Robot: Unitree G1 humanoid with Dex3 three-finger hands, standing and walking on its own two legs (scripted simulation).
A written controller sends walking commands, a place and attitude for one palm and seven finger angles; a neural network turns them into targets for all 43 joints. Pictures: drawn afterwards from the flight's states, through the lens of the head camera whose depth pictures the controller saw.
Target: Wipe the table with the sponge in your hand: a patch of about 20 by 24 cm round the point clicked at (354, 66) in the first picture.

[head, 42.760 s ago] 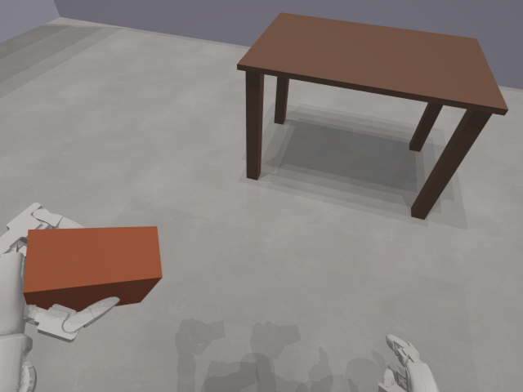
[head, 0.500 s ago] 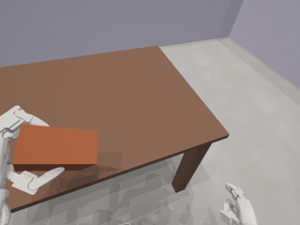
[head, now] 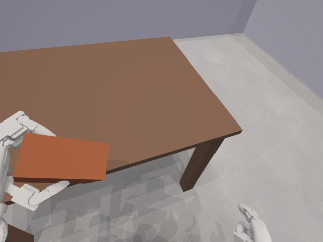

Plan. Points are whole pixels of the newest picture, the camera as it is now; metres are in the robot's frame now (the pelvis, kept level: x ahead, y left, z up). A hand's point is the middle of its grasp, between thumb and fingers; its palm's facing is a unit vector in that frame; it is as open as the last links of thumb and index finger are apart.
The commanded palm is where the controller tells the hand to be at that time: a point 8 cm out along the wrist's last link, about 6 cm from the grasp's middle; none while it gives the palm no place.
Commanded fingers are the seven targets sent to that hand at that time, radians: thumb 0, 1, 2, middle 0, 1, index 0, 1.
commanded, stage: step back with the hand held close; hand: left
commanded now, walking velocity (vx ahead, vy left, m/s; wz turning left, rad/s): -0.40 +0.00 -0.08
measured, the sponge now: (73, 163) +0.23 +0.19 +0.13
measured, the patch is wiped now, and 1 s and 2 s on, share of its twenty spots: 0.95 0.95 0.95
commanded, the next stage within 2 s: stop stepping back and stand still in 0.28 s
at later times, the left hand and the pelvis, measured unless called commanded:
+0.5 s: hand out of the picture +0.05 +0.20 +0.17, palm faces +0.31 -0.88 -0.36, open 10.4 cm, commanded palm +0.01 +0.25 +0.19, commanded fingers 0.00 0.10 1.30 -1.20 -1.60 -1.20 -1.60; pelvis -0.16 -0.03 +0.01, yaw -2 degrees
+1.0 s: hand out of the picture -0.09 +0.21 +0.16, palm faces +0.36 -0.87 -0.35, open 10.4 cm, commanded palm -0.15 +0.26 +0.19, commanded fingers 0.00 0.10 1.30 -1.20 -1.60 -1.20 -1.60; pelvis -0.30 -0.03 -0.01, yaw +1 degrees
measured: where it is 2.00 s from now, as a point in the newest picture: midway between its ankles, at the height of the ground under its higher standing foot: outside the picture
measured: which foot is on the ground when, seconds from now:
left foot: down 0.00-0.40, up 0.42-0.64, down 0.66-1.00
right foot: down 0.00-0.00, up 0.02-0.34, down 0.36-0.66, up 0.68-0.84, down 0.86-1.00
